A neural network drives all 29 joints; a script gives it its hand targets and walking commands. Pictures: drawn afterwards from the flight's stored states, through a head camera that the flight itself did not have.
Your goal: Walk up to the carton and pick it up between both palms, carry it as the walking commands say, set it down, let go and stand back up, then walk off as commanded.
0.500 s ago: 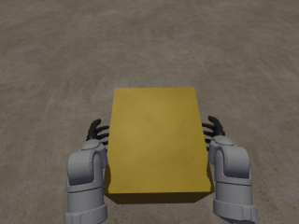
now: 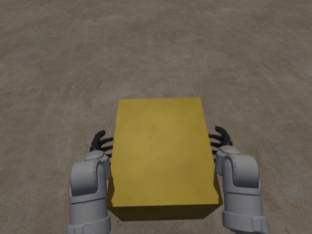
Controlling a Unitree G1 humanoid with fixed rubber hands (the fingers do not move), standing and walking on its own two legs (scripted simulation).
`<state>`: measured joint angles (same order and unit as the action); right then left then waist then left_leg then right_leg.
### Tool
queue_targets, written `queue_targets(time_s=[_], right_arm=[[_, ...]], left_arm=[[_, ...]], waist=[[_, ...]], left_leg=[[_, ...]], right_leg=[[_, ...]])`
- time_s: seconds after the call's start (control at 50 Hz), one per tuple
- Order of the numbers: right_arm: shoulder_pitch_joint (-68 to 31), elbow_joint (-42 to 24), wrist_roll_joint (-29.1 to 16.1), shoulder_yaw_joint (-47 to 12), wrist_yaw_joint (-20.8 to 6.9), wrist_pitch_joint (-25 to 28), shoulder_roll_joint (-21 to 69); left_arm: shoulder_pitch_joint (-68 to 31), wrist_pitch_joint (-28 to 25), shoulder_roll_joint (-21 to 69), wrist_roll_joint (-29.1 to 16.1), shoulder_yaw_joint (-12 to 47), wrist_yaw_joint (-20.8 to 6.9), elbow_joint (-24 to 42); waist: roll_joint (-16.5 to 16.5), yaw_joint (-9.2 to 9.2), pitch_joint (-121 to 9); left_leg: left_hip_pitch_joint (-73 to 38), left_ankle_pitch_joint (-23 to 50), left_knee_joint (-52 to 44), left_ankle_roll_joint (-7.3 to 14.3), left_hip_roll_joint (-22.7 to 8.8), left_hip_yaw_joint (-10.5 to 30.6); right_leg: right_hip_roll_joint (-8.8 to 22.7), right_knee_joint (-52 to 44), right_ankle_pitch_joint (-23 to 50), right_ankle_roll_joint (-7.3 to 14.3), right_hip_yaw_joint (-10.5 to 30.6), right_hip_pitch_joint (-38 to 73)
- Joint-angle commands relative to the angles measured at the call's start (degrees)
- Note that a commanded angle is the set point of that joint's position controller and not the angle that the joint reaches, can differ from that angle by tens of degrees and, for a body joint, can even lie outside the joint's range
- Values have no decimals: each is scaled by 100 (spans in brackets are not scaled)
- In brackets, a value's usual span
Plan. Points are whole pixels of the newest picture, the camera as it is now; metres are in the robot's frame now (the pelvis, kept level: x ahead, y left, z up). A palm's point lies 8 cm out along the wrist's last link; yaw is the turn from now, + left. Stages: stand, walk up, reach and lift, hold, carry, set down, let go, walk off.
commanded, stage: carry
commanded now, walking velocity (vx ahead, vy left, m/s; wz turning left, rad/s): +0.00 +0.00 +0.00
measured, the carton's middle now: (161, 159) +0.32 +0.00 +0.00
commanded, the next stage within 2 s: none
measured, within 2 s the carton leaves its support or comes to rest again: neither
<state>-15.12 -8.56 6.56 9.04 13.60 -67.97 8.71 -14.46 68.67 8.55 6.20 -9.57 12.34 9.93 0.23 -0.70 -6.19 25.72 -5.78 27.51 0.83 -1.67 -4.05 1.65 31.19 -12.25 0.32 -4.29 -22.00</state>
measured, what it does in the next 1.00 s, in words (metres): steps to the right, turning right: left foot, then right foot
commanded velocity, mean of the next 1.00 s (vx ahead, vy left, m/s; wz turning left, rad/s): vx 0.00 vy -0.18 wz -0.53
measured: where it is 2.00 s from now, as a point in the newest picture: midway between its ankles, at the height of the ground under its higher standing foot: outside the picture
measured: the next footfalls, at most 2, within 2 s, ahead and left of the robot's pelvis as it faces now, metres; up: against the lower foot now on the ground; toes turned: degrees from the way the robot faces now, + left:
left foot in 0.64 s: +0.07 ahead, +0.07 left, +0.00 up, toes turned -5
right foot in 0.94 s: +0.00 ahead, -0.26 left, +0.00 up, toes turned -30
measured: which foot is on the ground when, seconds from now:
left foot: down 0.00-0.38, up 0.40-0.62, down 0.64-0.94, up 0.96-1.00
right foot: down 0.00-0.64, up 0.66-0.92, down 0.94-1.00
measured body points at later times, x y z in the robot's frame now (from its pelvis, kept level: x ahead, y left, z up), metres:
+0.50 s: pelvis +0.01 -0.04 -0.01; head +0.03 -0.05 +0.44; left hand +0.33 +0.07 +0.05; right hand +0.29 -0.25 +0.05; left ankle +0.06 +0.10 -0.69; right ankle +0.05 -0.12 -0.73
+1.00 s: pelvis -0.02 -0.14 -0.01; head +0.01 -0.16 +0.43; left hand +0.32 -0.13 +0.06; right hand +0.18 -0.42 +0.05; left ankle +0.01 +0.05 -0.69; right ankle -0.04 -0.24 -0.73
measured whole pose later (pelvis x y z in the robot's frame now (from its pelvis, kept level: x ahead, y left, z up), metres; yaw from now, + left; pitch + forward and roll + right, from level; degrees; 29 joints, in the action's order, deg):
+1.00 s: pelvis -0.02 -0.14 -0.01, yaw -26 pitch +5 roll -1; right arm -14.8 -16.1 9.0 10.0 10.2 -67.3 8.6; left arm -15.8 67.2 9.0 6.0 -7.2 12.2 14.8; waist -2.2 -1.2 -1.3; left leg 26.9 -34.5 57.3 -7.5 -15.5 -6.2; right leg -0.3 38.6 -16.2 1.9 -5.3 -26.6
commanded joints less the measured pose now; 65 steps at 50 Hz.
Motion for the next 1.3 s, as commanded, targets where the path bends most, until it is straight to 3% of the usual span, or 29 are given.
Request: queue_targets(time_s=[0.0, 0.12, 0.22, 0.3, 0.34, 0.36, 0.38, 0.4, 0.44, 0.46, 0.5, 0.58, 0.6, 0.62, 0.64, 0.66, 0.7, 0.72, 0.76, 0.88, 0.9, 0.92, 0.94, 0.96, 1.0, 1.02, 1.06, 1.18, 1.28], right_arm=[[-3049, -348, -2577, -4036, -2508, -1, 5709], [-3018, -378, -2581, -4035, -2508, 35, 5664], [-2955, -350, -2497, -4042, -2479, -67, 5751], [-2861, -276, -2371, -4002, -2424, -73, 5829], [-2940, -321, -2344, -3991, -2408, -60, 5847], [-2975, -346, -2351, -3996, -2406, -59, 5858], [-3020, -423, -2397, -4036, -2407, -66, 5911], [-3120, -555, -2426, -4084, -2390, -76, 5865], [-3159, -690, -2545, -4187, -2397, -36, 5943], [-3176, -841, -2635, -4214, -2410, -2, 5960], [-3260, -1052, -2764, -4255, -2427, -3, 5891], [-2895, -992, -2717, -4212, -2457, -70, 5747], [-2706, -909, -2665, -4188, -2480, -74, 5745], [-2512, -826, -2602, -4108, -2513, -60, 5683], [-2174, -686, -2570, -4084, -2528, 4, 5719], [-2255, -787, -2598, -4147, -2530, 1, 5770], [-2589, -1117, -2568, -4082, -2530, 44, 5743], [-2638, -1203, -2504, -4072, -2503, 24, 5726], [-2682, -1310, -2456, -4052, -2461, -5, 5712], [-2097, -956, -2193, -3927, -2414, -32, 5526], [-2029, -907, -2184, -3954, -2422, -39, 5532], [-2096, -869, -2201, -4000, -2433, -43, 5473], [-2305, -995, -2239, -4103, -2442, -75, 5543], [-2272, -961, -2311, -4158, -2442, -85, 5638], [-2552, -1067, -2532, -4346, -2480, -27, 5745], [-2846, -1287, -2698, -4425, -2514, 8, 5807], [-3045, -1452, -2833, -4451, -2528, 23, 5752], [-2593, -1187, -2719, -4335, -2557, -49, 5653], [-2574, -1011, -2647, -4263, -2649, -76, 5572]], left_arm=[[-3309, -25, 5683, -2657, 4198, -2412, 246], [-3200, -82, 5622, -2579, 4113, -2379, 270], [-3171, 65, 5714, -2652, 4247, -2407, 310], [-3196, 101, 5741, -2759, 4295, -2464, 276], [-3224, 88, 5793, -2807, 4313, -2497, 251], [-3218, 75, 5804, -2812, 4313, -2512, 242], [-3200, 63, 5737, -2765, 4273, -2522, 247], [-3145, 59, 5809, -2739, 4269, -2528, 240], [-3078, 33, 5849, -2663, 4308, -2472, 363], [-3044, -1, 5834, -2652, 4311, -2432, 514], [-2974, -51, 5789, -2602, 4258, -2336, 740], [-2688, -89, 5652, -2460, 4323, -2222, 932], [-2647, -90, 5639, -2429, 4358, -2209, 945], [-2603, -97, 5614, -2417, 4394, -2196, 974], [-2584, -83, 5588, -2389, 4389, -2200, 1182], [-2731, -118, 5602, -2426, 4537, -2182, 1166], [-3038, -149, 5725, -2675, 4723, -2256, 1394], [-3051, -124, 5770, -2713, 4680, -2282, 1407], [-3045, -81, 5719, -2761, 4644, -2289, 1413], [-2575, 47, 5634, -2686, 4461, -2344, 922], [-2427, 43, 5623, -2661, 4452, -2361, 780], [-2344, 39, 5626, -2605, 4413, -2389, 681], [-2080, 21, 5635, -2470, 4258, -2409, 370], [-2153, 11, 5724, -2542, 4233, -2402, 485], [-2309, -93, 5806, -2482, 4211, -2360, 607], [-2475, -130, 5869, -2478, 4220, -2323, 767], [-2661, -181, 5893, -2451, 4173, -2262, 976], [-2391, -146, 5735, -2351, 4333, -2210, 1099], [-2569, -94, 5750, -2410, 4422, -2223, 1095]], waist=[[-122, 111, -1325], [-160, 99, -1389], [-663, 76, -1575], [-986, 60, -1556], [-726, 45, -1481], [-218, 14, -1423], [1307, -24, -1310], [1731, -47, -1060], [779, -3, -1473], [593, 13, -1639], [677, -3, -1913], [856, 10, -2171], [675, 87, -2249], [-169, 170, -2355], [-2321, 51, -2264], [-1898, 28, -2238], [-1022, 74, -1832], [-1108, 65, -1621], [-1168, 111, -1561], [-1620, 209, -1455], [-1098, 151, -1622], [-293, 0, -1708], [2101, -66, -1841], [2025, -32, -1791], [904, -16, -1909], [757, -6, -1880], [737, -24, -1862], [415, -96, -2034], [272, -111, -1851]], left_leg=[[-830, -1743, -722, 9, -546, 670], [-749, -1600, -740, 18, -594, 724], [-886, -1625, -841, -18, -1452, 1089], [-741, -1160, -623, 154, -1990, 1022], [-302, -1271, -208, -47, -1868, 604], [109, -1480, 370, -258, -1619, 256], [762, -1761, 1798, -593, -902, -507], [1402, -2600, 2831, -643, -353, -545], [1391, -2439, 3636, -480, -410, -11], [1325, -2198, 3462, -422, -418, -9], [952, -1969, 2883, -381, -260, -136], [-356, -1644, 1095, -229, -99, -222], [-1321, -997, 285, -156, -387, -124], [-2555, -32, -386, 94, -1436, 844], [-3585, 3660, 55, 1037, -3426, 2594], [-3578, 4953, 242, 1366, -3462, 2367], [-3076, 3798, 194, 762, -2791, 1312], [-2802, 3401, 203, 477, -2532, 809], [-2426, 3114, 230, 282, -2219, 113], [-2394, 3013, 853, -156, -2241, -656], [-2023, 2884, 1546, -417, -2052, -852], [-1015, 1279, 2347, -658, -1799, -761], [940, -2870, 3622, -950, -818, -950], [1550, -4081, 4359, -829, -633, -286], [1592, -3455, 4471, -614, -753, 48], [1494, -2911, 4239, -574, -797, 95], [1152, -2388, 3746, -536, -731, -9], [673, -2206, 2952, -358, -445, 99], [63, -2219, 2083, -186, -135, 79]], right_leg=[[406, -764, -1457, 113, 551, 6], [418, -658, -1199, 133, 544, 197], [241, 333, -570, 104, 429, -68], [5, 899, -950, 105, 173, -158], [68, 477, -722, 197, 327, 196], [334, -61, -725, 325, 856, 449], [1243, -1042, -405, 629, 2311, 563], [1486, -1077, 879, 947, 2753, 762], [1216, -365, 2520, 1133, 2163, 1144], [1076, -80, 3030, 1089, 1868, 1277], [879, 145, 3744, 1015, 1596, 1454], [689, 326, 3705, 913, 1594, 1247], [521, 632, 3314, 706, 1391, 582], [175, 1548, 1942, 408, 1047, -520], [-496, 2814, -1936, 96, 265, -2456], [-154, 3767, -2384, 61, 599, -2624], [235, 3519, -1571, -56, 887, -2345], [249, 3201, -1261, -164, 720, -2148], [13, 2568, -1123, -284, 229, -1554], [-465, 155, -596, -183, -693, -178], [-474, -473, -121, -118, -580, 611], [65, -686, 939, 56, 108, 1436], [1574, -314, 4812, 737, 2297, 2418], [1539, -27, 6412, 1135, 2343, 2685], [1306, 284, 5892, 1134, 1665, 2689], [1097, 213, 5064, 1058, 1448, 2415], [842, 39, 3894, 1083, 1264, 2022], [1172, -513, 2613, 1230, 2225, 1814], [1206, -964, 1866, 849, 2552, 1436]])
